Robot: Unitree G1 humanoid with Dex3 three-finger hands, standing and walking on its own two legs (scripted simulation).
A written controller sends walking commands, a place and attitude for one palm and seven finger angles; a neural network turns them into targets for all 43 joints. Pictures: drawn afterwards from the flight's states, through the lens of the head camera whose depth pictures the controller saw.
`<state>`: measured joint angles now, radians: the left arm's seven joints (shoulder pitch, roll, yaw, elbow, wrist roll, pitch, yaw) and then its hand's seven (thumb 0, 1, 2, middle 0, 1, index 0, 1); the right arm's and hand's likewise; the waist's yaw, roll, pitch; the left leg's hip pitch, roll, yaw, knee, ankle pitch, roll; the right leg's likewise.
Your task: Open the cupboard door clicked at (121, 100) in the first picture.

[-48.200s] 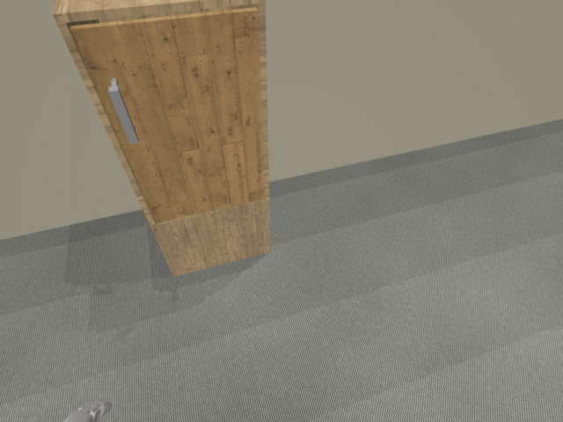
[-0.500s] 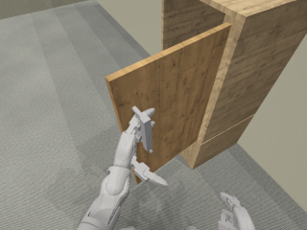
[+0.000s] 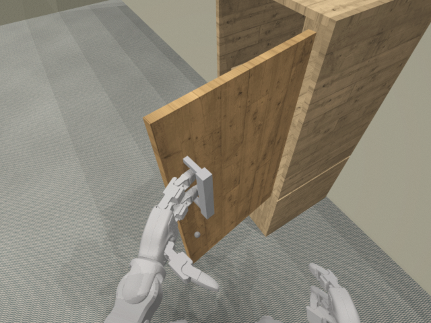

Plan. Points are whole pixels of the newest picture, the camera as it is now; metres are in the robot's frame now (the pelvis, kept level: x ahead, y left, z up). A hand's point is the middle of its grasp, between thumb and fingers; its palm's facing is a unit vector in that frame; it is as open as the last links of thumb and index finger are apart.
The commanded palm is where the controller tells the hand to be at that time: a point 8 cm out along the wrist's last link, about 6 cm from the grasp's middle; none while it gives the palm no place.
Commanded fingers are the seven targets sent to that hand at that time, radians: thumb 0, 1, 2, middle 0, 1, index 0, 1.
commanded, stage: slide the hand sideways off the handle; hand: left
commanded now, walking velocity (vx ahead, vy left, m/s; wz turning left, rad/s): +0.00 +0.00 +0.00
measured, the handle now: (199, 188) +0.34 +0.05 +0.07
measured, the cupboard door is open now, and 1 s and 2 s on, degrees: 99 99 99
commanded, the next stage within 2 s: draw the hand back to the body in 0.56 s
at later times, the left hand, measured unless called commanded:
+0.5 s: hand (164, 261) +0.21 +0.09 +0.07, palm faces -0.13 -0.99 -0.04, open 16.3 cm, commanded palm +0.18 +0.16 +0.07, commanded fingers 0.00 -0.50 0.30 -0.15 -0.30 -0.15 -0.30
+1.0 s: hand (129, 259) +0.20 +0.14 +0.10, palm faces -0.11 -0.99 -0.08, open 16.3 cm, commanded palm +0.17 +0.20 +0.11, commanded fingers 0.00 -0.50 0.30 -0.15 -0.30 -0.15 -0.30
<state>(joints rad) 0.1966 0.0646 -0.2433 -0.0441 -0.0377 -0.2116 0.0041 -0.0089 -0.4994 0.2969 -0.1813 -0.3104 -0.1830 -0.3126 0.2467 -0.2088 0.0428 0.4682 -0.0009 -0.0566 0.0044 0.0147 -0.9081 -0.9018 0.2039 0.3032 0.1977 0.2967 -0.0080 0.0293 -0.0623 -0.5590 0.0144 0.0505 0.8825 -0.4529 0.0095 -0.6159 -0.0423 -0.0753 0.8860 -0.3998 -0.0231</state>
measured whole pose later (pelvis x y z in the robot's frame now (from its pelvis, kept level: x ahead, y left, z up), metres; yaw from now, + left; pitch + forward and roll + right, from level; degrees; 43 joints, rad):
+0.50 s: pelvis +0.01 -0.01 -0.01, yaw +1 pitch +10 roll +0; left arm 0.49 0.15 -0.09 -0.27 -0.13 -0.26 -0.16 -0.01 -0.50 0.30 -0.16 -0.30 -0.16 -0.30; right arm 0.27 -0.24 0.02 0.42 0.01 -0.13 -0.02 0.01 -0.91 -0.90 0.20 0.30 0.20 0.30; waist 0.00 0.04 -0.09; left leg -0.64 0.03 0.01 0.98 -0.51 -0.01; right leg -0.68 -0.04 -0.11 0.98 -0.46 -0.04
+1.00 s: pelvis +0.01 +0.00 +0.00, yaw +1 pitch +6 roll -1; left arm 0.52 0.22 0.02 -0.36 -0.21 -0.17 -0.21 -0.01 -0.50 0.30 -0.15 -0.30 -0.15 -0.30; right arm 0.29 -0.24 0.05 0.44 0.04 -0.16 -0.05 0.02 -0.91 -0.90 0.20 0.30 0.20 0.30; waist 0.00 0.06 -0.09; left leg -0.55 0.03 0.02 0.93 -0.49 0.00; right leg -0.58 -0.03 -0.11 0.90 -0.42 -0.02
